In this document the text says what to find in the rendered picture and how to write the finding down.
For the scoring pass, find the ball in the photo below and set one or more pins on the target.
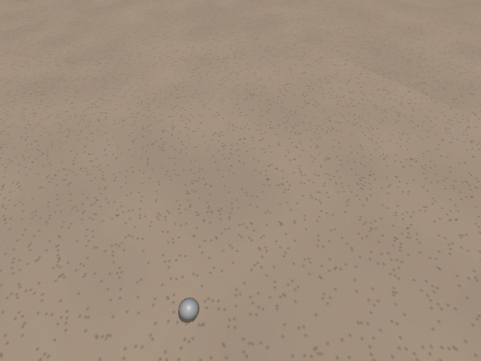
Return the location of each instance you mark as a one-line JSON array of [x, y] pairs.
[[188, 308]]

